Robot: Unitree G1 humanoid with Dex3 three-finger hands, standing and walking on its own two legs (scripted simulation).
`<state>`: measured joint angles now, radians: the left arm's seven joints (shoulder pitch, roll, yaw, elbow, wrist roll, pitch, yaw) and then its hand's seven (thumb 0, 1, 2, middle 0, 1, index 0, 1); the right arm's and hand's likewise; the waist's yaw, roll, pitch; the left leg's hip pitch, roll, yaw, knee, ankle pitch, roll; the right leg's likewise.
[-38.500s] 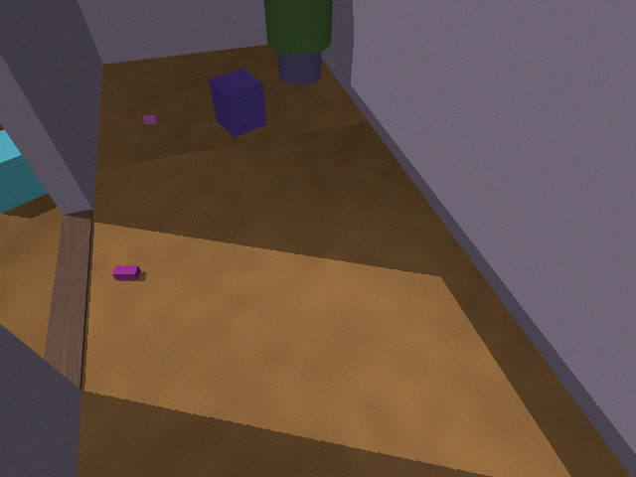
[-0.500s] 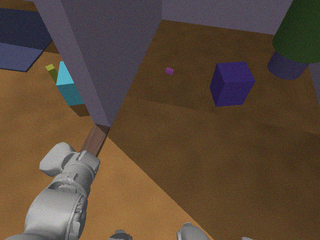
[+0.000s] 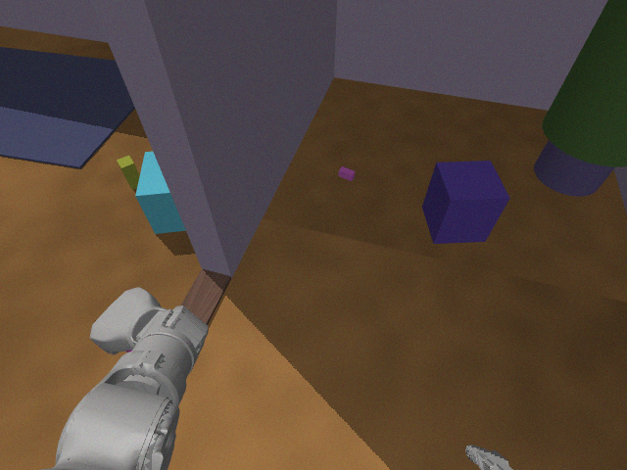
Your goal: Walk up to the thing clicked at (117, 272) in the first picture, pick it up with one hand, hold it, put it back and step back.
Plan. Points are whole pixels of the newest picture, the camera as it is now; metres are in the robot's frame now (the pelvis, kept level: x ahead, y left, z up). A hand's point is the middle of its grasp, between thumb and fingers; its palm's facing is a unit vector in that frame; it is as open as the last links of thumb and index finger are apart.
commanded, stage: hold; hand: left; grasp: from above
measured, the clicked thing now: (156, 356) +0.32 +0.23 -0.11
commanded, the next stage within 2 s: crouch in 1.62 s
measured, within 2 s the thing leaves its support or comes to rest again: neither
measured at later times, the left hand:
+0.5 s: hand (145, 329) +0.33 +0.23 -0.03, palm faces -0.20 -0.37 -0.90, open 10.0 cm
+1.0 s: hand (142, 336) +0.31 +0.22 -0.01, palm faces -0.19 -0.39 -0.90, open 10.1 cm
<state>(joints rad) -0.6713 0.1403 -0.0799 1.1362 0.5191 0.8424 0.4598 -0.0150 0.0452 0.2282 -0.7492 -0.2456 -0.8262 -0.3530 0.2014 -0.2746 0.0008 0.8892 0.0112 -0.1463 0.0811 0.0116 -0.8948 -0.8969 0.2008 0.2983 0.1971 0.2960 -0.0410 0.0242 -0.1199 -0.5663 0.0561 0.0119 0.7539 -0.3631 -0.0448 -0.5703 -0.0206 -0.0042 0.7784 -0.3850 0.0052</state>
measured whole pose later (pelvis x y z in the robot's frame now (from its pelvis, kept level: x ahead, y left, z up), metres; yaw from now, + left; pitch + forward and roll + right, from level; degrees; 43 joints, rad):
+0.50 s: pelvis +0.01 +0.00 +0.01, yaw +0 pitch +7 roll +1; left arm -0.66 0.13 -0.12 1.08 0.51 0.89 0.43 -0.02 0.01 0.30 -0.75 -0.26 -0.83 -0.36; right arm 0.19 -0.27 0.01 0.87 0.02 -0.12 0.10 0.01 -0.90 -0.90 0.20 0.30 0.20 0.30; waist -0.02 0.03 -0.09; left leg -0.44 0.05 0.02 0.66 -0.34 -0.04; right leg -0.45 -0.03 0.00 0.68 -0.36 0.01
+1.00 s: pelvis +0.01 +0.00 +0.02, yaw +0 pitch +5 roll +1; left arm -0.61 0.11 -0.15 0.99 0.50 0.94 0.40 -0.03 -0.02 0.37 -0.73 -0.28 -0.80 -0.39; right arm 0.15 -0.27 0.02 0.86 0.03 -0.12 0.10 0.01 -0.90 -0.90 0.20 0.30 0.20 0.30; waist 0.00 0.04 -0.09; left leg -0.37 0.05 0.02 0.59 -0.30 -0.04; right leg -0.38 -0.02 0.00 0.62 -0.33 0.01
